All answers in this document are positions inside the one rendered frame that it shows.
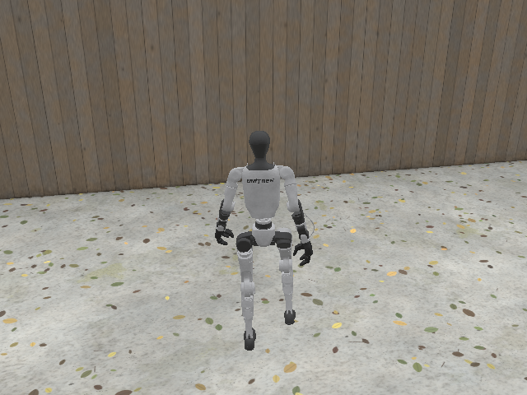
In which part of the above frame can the left robot hand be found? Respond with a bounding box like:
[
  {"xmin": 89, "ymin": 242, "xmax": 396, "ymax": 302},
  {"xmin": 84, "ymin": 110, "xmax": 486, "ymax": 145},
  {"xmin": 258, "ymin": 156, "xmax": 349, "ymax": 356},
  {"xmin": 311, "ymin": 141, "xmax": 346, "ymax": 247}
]
[{"xmin": 215, "ymin": 229, "xmax": 234, "ymax": 245}]

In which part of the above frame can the left robot forearm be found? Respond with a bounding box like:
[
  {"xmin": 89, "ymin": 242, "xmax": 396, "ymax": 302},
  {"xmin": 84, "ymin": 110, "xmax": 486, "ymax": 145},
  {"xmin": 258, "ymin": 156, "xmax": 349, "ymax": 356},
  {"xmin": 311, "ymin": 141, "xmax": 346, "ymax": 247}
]
[{"xmin": 216, "ymin": 199, "xmax": 231, "ymax": 231}]

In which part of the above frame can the right robot forearm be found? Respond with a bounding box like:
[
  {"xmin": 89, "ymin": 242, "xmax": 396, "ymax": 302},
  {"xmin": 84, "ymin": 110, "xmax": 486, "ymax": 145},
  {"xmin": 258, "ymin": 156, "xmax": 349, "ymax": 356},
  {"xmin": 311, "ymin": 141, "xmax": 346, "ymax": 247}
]
[{"xmin": 291, "ymin": 199, "xmax": 310, "ymax": 244}]

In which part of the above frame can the right robot hand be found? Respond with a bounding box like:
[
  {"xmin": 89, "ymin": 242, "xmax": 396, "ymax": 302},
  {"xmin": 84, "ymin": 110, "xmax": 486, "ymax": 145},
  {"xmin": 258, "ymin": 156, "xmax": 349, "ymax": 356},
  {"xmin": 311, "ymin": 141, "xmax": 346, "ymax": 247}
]
[{"xmin": 293, "ymin": 241, "xmax": 313, "ymax": 266}]

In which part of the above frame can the robot right upper arm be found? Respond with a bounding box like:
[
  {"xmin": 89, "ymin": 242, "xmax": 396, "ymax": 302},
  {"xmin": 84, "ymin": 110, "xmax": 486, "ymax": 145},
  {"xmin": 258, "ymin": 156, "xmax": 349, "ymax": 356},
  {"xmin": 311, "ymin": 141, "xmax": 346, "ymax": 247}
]
[{"xmin": 277, "ymin": 165, "xmax": 300, "ymax": 212}]

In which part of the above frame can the robot left upper arm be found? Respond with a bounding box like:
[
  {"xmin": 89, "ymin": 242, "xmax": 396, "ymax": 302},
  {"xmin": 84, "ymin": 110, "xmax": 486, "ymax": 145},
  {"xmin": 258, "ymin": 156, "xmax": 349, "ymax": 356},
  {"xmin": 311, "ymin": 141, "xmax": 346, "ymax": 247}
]
[{"xmin": 222, "ymin": 167, "xmax": 244, "ymax": 211}]

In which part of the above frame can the robot left foot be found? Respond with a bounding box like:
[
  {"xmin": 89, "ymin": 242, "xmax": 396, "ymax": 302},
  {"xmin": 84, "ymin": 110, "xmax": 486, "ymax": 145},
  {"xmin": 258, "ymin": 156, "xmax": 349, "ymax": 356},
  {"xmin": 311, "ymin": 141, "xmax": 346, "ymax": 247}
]
[{"xmin": 244, "ymin": 328, "xmax": 256, "ymax": 351}]

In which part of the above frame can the robot right shin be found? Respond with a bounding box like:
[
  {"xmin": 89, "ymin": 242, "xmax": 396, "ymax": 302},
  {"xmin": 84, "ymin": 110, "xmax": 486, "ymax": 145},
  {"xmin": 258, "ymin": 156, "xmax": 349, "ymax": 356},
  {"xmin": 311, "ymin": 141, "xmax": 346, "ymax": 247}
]
[{"xmin": 282, "ymin": 259, "xmax": 293, "ymax": 314}]

